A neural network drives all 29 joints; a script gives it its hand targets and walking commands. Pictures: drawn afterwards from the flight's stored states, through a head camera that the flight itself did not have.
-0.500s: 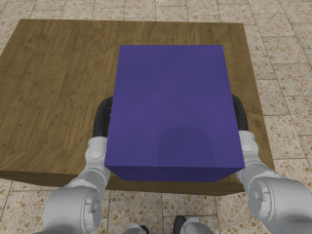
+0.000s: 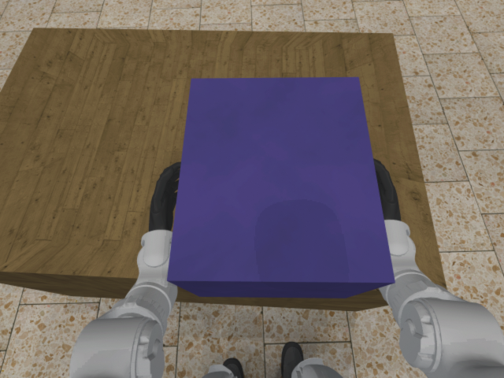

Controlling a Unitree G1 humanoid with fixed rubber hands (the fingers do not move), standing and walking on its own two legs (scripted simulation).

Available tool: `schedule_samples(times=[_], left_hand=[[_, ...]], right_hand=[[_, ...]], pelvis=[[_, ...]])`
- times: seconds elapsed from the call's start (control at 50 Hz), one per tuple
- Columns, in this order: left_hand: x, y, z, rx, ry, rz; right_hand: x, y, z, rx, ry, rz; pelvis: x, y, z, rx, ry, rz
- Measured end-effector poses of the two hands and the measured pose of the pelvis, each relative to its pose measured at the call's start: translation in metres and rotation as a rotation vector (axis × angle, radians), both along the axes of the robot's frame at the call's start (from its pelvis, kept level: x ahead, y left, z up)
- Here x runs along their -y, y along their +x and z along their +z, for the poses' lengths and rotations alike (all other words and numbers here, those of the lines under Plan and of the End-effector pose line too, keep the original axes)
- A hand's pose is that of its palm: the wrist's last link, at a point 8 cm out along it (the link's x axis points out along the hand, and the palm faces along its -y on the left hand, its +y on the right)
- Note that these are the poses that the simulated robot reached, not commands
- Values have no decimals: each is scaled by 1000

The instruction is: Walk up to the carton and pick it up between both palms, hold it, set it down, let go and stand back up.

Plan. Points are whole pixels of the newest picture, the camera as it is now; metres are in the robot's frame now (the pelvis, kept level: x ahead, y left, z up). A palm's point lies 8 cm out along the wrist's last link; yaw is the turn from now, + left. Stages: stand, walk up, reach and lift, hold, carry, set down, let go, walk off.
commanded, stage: reach and lift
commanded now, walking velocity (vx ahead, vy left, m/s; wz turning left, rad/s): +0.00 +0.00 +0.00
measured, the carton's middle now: (273, 195) +0.42 -0.03 -0.05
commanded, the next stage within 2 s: none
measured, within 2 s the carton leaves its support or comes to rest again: leaves its support in 0.36 s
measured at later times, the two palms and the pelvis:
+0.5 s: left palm (154, 225) +0.37 +0.17 -0.02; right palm (383, 212) +0.37 -0.19 -0.02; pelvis -0.01 +0.01 -0.01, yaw +1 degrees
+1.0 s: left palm (123, 189) +0.37 +0.17 +0.09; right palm (421, 178) +0.37 -0.19 +0.10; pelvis +0.00 +0.02 +0.03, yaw +3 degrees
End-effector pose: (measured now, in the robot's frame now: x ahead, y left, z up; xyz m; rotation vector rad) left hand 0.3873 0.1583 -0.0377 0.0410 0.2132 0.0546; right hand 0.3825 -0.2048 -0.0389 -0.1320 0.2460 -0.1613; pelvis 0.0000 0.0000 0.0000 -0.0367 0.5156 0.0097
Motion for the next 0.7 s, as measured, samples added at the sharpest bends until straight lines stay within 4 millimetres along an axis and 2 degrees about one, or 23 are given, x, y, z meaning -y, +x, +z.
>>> schedule_samples(times=[0.22, 0.46, 0.58, 0.7], left_hand=[[-4, -15, 0, -21, -2, 9], [-9, -19, 10, -51, -7, 20], [-12, -18, 27, -30, -14, 28], [-13, -9, 60, 11, -27, 21]], right_hand=[[-4, -13, 0, -18, 8, 3], [-10, -15, 12, -47, 10, 9], [-14, -13, 33, -25, 27, 5], [-15, -9, 68, 17, 60, -15]], pelvis=[[-2, -10, -2, 1, 1, 2], [-7, -14, -6, 35, -6, 15], [-10, -12, -5, 79, -11, 33], [-14, -9, 1, 142, -8, 49]])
